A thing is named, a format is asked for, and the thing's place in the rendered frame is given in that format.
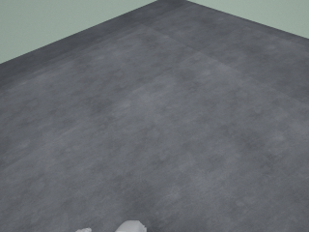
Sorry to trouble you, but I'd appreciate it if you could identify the left robot thigh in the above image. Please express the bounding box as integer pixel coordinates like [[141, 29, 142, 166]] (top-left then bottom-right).
[[115, 220, 147, 232]]

